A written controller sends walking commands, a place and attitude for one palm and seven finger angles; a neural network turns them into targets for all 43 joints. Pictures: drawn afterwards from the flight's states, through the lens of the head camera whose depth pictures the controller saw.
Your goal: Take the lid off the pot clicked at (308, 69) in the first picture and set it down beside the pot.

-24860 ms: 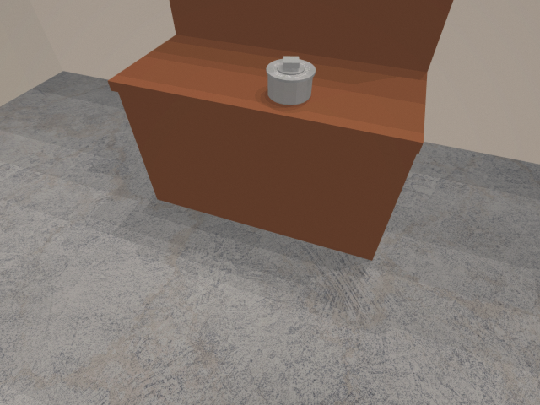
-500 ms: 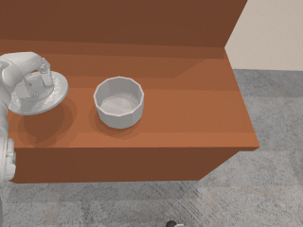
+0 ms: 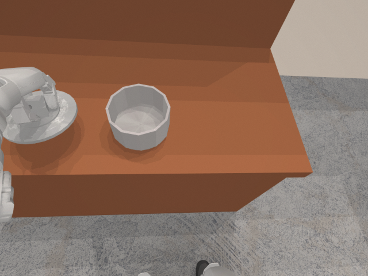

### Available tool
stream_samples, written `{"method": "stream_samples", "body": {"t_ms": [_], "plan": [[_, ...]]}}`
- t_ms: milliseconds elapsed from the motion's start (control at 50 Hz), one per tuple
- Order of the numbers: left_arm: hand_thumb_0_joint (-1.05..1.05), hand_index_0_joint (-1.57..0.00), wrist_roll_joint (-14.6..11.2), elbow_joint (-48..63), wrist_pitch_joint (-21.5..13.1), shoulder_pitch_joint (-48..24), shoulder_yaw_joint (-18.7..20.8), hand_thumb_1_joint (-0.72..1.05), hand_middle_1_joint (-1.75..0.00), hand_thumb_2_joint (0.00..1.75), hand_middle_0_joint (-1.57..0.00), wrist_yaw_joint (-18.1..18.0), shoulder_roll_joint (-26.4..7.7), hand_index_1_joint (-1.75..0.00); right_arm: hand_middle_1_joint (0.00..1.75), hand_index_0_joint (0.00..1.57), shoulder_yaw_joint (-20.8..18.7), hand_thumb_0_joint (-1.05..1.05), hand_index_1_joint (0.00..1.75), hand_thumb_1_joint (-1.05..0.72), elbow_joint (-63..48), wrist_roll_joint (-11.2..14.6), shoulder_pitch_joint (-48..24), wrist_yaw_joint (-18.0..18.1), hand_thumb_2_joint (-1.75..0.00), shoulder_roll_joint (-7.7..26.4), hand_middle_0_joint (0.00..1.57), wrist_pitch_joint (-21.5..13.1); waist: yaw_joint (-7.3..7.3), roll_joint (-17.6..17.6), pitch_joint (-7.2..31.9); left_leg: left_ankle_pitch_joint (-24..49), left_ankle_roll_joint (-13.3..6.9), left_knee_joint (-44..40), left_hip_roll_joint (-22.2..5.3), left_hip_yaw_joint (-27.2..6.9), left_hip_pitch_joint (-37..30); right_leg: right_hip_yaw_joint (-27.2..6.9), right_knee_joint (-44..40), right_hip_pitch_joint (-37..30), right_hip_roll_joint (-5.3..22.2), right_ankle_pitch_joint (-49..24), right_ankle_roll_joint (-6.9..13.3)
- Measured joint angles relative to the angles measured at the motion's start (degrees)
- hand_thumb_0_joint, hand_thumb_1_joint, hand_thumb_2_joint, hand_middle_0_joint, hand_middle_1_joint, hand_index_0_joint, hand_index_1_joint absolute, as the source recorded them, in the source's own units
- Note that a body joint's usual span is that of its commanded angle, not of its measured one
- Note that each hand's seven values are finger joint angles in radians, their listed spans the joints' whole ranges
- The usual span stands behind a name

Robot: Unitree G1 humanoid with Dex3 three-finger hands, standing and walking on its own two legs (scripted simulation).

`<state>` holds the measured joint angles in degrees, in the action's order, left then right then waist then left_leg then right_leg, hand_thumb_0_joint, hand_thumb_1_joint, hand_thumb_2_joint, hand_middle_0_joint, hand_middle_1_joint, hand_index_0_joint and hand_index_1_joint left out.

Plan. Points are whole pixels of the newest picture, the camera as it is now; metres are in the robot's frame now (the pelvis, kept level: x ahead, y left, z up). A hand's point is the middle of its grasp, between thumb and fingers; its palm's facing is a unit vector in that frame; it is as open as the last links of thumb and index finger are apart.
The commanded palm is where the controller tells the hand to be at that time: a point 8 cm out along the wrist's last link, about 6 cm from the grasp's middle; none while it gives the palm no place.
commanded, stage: lower the lid onto the table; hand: left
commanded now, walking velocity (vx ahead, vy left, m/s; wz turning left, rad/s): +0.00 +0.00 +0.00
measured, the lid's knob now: (33, 106) +0.49 +0.30 +0.02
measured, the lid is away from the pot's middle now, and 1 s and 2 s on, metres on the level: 0.23 0.24 0.25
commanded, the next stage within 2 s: open the fingers wide in 0.84 s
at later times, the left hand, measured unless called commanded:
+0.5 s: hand (39, 110) +0.49 +0.30 +0.01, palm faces -0.52 -0.07 -0.85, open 7.2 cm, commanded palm +0.54 +0.30 +0.07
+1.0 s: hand (36, 117) +0.49 +0.31 -0.01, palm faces -0.48 -0.09 -0.87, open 7.0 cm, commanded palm +0.51 +0.29 +0.04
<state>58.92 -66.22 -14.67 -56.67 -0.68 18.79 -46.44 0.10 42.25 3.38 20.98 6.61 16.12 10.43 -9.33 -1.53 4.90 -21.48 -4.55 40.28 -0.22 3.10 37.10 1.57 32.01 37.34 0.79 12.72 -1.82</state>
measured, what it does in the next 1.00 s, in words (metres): stands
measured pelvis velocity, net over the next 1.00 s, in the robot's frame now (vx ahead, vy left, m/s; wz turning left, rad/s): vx -0.01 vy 0.02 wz -0.02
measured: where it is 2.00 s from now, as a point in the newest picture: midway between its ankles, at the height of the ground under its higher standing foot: outside the picture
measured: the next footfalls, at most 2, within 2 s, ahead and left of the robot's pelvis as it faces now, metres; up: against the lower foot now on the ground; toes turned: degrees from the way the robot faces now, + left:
none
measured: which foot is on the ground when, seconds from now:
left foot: down 0.00-1.00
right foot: down 0.00-1.00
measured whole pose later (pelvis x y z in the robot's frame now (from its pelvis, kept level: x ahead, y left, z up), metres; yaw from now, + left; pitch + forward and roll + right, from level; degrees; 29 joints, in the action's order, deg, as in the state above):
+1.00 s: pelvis -0.01 +0.02 -0.03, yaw -1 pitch +24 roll -6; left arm 61.0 -68.9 -15.4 -58.6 2.2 14.1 -49.0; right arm 1.6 39.3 2.4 21.4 5.6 14.8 13.7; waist -11.8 -2.0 6.0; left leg -25.9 -5.7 52.0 -0.9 2.7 50.4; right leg 1.8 41.7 49.9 0.3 15.9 -1.1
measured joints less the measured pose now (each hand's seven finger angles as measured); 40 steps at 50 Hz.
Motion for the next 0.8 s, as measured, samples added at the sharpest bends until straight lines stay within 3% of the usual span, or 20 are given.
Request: {"method": "stream_samples", "body": {"t_ms": [140, 440, 560, 800], "plan": [[0.03, -0.77, 0.7, -3.0, 0.5, -1.9, -0.7, 0.15, -0.9, 0.89, -0.52, -1.7, -0.5, -1.05, 0.3, 0.2, 1.0, 0.0, 0.3, -0.9, -0.7, 0.3, -0.4, 0.0, -0.89, -0.2, 0.21, -0.3, -0.78, 0.0, 0.1, -0.7, 0.0, 2.0, -0.3, 0.0, 2.2, -0.1, 2.0, 2.3, -0.2, 0.7, -0.1], [0.03, -0.77, 1.3, -3.7, 0.0, -2.8, 0.2, 0.15, -0.9, 0.89, -0.52, -1.5, -2.3, -1.05, 0.3, 0.2, 1.7, 0.0, 0.31, -0.9, -0.9, 0.0, 0.6, 0.7, -0.89, -0.7, 0.21, 0.2, -2.1, -0.1, 0.3, -2.3, -0.2, 5.7, -0.7, -0.1, 7.0, 0.0, 5.2, 6.9, -0.5, 1.9, -0.4], [0.03, -0.77, 1.9, -3.9, -0.5, -2.7, 1.8, 0.15, -0.9, 0.89, -0.52, -2.4, -3.2, -1.05, 0.3, 0.2, 1.8, 0.0, 0.3, -0.9, -1.1, -0.4, 0.7, 0.7, -0.89, -0.6, 0.21, 0.7, -2.85, -0.1, 0.3, -3.0, -0.3, 7.0, -0.9, 0.0, 8.5, 0.0, 6.1, 8.2, -0.7, 2.2, -0.5], [0.02, -0.78, 2.7, -3.7, -0.3, -3.3, 1.8, 0.14, -0.91, 0.88, -0.53, -2.4, -3.6, -1.06, 0.3, 0.2, 1.7, 0.0, 0.31, -0.9, -1.3, -0.9, 0.6, 0.1, -0.89, -1.1, 0.21, 2.1, -2.79, -0.2, 0.5, -3.7, -0.8, 9.2, -0.8, -0.5, 11.3, 0.3, 7.5, 10.6, -0.6, 2.6, -0.2]]}}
